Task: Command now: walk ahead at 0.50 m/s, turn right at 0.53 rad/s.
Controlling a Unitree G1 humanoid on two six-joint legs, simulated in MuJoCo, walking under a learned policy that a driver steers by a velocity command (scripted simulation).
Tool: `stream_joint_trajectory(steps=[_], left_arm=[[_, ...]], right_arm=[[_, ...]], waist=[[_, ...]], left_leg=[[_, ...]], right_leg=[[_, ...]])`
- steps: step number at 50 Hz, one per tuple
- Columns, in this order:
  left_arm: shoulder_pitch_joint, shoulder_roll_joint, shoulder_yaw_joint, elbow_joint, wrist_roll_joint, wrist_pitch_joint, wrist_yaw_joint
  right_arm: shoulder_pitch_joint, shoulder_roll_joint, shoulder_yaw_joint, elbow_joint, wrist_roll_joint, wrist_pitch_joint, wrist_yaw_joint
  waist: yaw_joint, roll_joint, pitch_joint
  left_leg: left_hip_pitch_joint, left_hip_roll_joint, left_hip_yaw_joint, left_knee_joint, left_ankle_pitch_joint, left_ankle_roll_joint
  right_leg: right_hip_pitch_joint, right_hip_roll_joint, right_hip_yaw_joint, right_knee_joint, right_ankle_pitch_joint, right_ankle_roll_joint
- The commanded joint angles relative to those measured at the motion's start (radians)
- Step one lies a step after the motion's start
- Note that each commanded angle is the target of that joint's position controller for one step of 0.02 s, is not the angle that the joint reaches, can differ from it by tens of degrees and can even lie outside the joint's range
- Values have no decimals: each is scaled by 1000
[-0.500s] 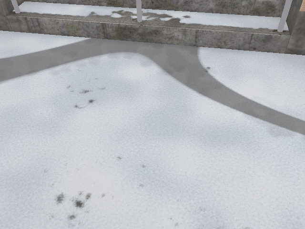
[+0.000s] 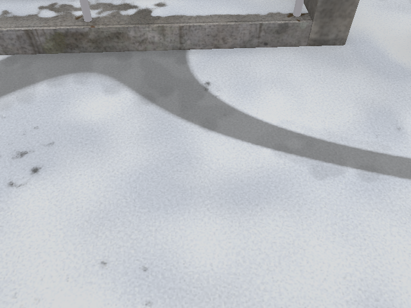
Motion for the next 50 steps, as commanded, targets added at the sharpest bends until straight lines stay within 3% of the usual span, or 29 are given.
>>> stream_joint_trajectory(steps=[1, 5, 7, 10, 12, 13, 14, 15, 16, 17, 18, 19, 20, 22, 24, 28, 30, 36, 38, 39, 40, 41, 42, 43, 44, 45, 47, 49, 50], left_arm=[[10, -41, -11, -95, 7, 13, -13], [-128, -34, -19, -148, 20, 7, -43], [-197, -40, -24, -174, 19, 5, -58], [-270, -12, -15, -221, 14, 6, -67], [-242, 23, 4, -233, 19, 11, -65], [-165, 57, 23, -221, 18, 15, -63], [-12, 104, 52, -183, 17, 16, -56], [149, 191, 90, -144, 26, 22, -34], [114, 311, 101, -156, 36, 17, -23], [138, 267, 84, -202, 47, 2, -30], [94, 200, 65, -205, 54, -9, -36], [40, 154, 55, -206, 36, -12, -36], [-26, 122, 47, -218, 22, -8, -33], [-85, 104, 39, -232, 39, -2, -27], [-77, 126, 47, -219, 46, -5, -19], [-52, 144, 53, -200, 30, 20, 12], [-48, 140, 52, -202, 20, 38, 24], [-42, 130, 49, -214, 28, 69, 32], [-66, 109, 39, -219, 24, 69, 30], [-82, 95, 32, -225, 23, 66, 30], [-58, 50, 18, -235, 40, 59, 30], [31, 9, 6, -235, 60, 48, 30], [49, 57, 15, -234, 54, 46, 27], [22, 133, 35, -223, 45, 50, 24], [-27, 141, 42, -217, 37, 61, 25], [-42, 122, 41, -208, 36, 76, 26], [-38, 54, 21, -201, 35, 90, 20], [-52, -11, -3, -195, 35, 86, 15], [-70, -19, -6, -195, 36, 83, 13]], right_arm=[[-38, -98, -25, -46, 0, -15, -7], [-45, -156, -43, -58, -2, -8, -16], [6, -181, -53, -43, 11, 1, -20], [33, -206, -67, -29, 29, 22, -22], [31, -226, -75, -28, 36, 37, -25], [24, -236, -79, -33, 40, 43, -27], [-1, -240, -80, -41, 46, 50, -28], [0, -202, -67, -66, 29, 46, -33], [73, -41, -22, -126, -17, 23, -27], [42, -103, -20, -150, 17, -14, -17], [-46, -141, -30, -173, 49, -24, -14], [-61, -138, -24, -173, 35, -25, -22], [-62, -143, -30, -165, 11, -19, -33], [-49, -164, -46, -172, -2, 17, -38], [-47, -126, -37, -177, -8, 41, -43], [-121, -94, -25, -195, -12, 60, -48], [-178, -89, -21, -209, -6, 65, -43], [-256, -103, -28, -236, 7, 57, -19], [-227, -105, -34, -236, 8, 45, -12], [-194, -102, -36, -230, 5, 37, -8], [-170, -144, -45, -236, -14, 30, -12], [-173, -199, -54, -254, -39, 38, -20], [-115, -134, -43, -218, -42, 46, -20], [-116, -110, -37, -227, -18, 50, -17], [-120, -110, -39, -227, -8, 58, -18], [-144, -114, -38, -231, 0, 66, -17], [-204, -113, -34, -233, 1, 84, -16], [-208, -101, -34, -228, -2, 100, -13], [-185, -103, -35, -219, -1, 105, -14]], waist=[[46, 111, 54], [17, 79, 80], [-16, 69, 89], [-33, 87, 97], [1, 131, 49], [47, 153, 1], [136, 138, -75], [200, 69, -154], [62, -212, -209], [117, -143, -429], [122, -69, -337], [87, 4, -229], [46, 57, -168], [-12, 43, -124], [-26, 34, -122], [-5, -12, -144], [17, -37, -146], [59, -94, -137], [36, -113, -122], [6, -111, -114], [16, -48, -147], [79, 183, -173], [70, 360, -214], [39, 276, -199], [24, 203, -173], [30, 156, -139], [63, 147, -108], [49, 207, -115], [31, 232, -126]], left_leg=[[26, 278, -151, -208, 257, 168], [19, 256, -29, -213, 263, 147], [98, 285, -18, -205, 280, 151], [233, 307, 18, -152, 395, 122], [279, 301, 56, -33, 693, 98], [277, 285, 76, 86, 813, 81], [221, 247, 99, 283, 843, 55], [-9, 196, 99, 587, 603, -2], [-449, 1, 33, 966, -351, -70], [-531, -44, -219, 1134, -430, -76], [-595, 7, -253, 1132, -335, -66], [-593, 46, -241, 1065, -259, -57], [-549, 84, -235, 995, -209, -59], [-431, 104, -238, 914, -191, -57], [-403, 85, -220, 828, -171, -70], [-415, 38, -217, 635, -22, -99], [-412, 19, -224, 540, 51, -102], [-357, -29, -240, 326, -1, -85], [-261, -33, -224, 185, 39, -54], [-153, -23, -214, 58, 178, -28], [-7, 99, -303, 53, 412, 17], [145, 294, -495, 85, 806, 152], [160, 433, -704, 41, 803, 322], [148, 405, -697, 35, 685, 332], [134, 347, -612, 44, 602, 286], [90, 300, -541, 39, 546, 246], [-18, 219, -415, 17, 470, 187], [-42, 155, -328, 8, 430, 166], [-21, 157, -331, 9, 393, 174]], right_leg=[[-130, -65, 56, -44, 47, 11], [-64, -55, -12, -367, 237, 9], [-69, -45, -52, -464, 240, -5], [-75, -14, -95, -572, 179, -39], [37, 57, -156, -597, 82, -74], [151, 101, -180, -611, 44, -99], [363, 156, -197, -689, 89, -134], [662, 100, -63, -710, 192, -177], [956, -165, 456, -768, 323, -321], [1035, -282, 772, -911, 354, -426], [974, -250, 618, -906, 486, -376], [830, -196, 464, -880, 561, -331], [686, -150, 367, -883, 584, -292], [480, -111, 288, -919, 656, -271], [408, -90, 241, -925, 762, -271], [397, -36, 195, -893, 722, -228], [407, -21, 213, -875, 613, -197], [477, -35, 336, -790, 450, -175], [477, -19, 361, -749, 422, -152], [445, 13, 352, -717, 382, -124], [375, 69, 311, -626, 256, -76], [215, 196, 190, -448, -158, -9], [126, 195, 138, -314, -457, 56], [102, 159, 140, -172, -454, 87], [70, 155, 123, -95, -409, 104], [70, 144, 116, -83, -372, 115], [164, 117, 63, -216, -302, 120], [261, 112, -10, -412, -272, 120], [290, 108, -18, -491, -247, 117]])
